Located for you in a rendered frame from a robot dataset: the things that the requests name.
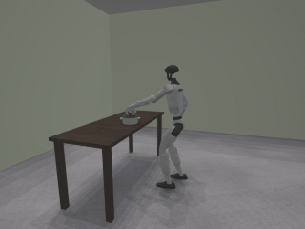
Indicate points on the lid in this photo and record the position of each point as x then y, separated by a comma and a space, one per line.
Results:
130, 116

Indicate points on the table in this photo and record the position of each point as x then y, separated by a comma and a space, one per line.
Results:
102, 134

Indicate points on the robot foot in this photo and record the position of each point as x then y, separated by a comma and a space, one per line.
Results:
178, 176
165, 185

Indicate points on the right robot forearm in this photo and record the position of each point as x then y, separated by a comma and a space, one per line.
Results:
184, 109

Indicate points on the right robot upper arm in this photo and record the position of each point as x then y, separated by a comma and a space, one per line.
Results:
185, 101

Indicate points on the pot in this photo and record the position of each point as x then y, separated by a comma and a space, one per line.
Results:
129, 121

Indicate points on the robot right foot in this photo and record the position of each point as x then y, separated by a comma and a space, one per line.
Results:
178, 176

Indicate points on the robot left foot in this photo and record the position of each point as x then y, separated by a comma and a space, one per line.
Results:
165, 185

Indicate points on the robot left hand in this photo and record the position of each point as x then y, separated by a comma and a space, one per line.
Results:
129, 109

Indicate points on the left robot upper arm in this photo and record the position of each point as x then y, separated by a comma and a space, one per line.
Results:
167, 89

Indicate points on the left robot forearm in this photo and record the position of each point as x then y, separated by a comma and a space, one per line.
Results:
144, 102

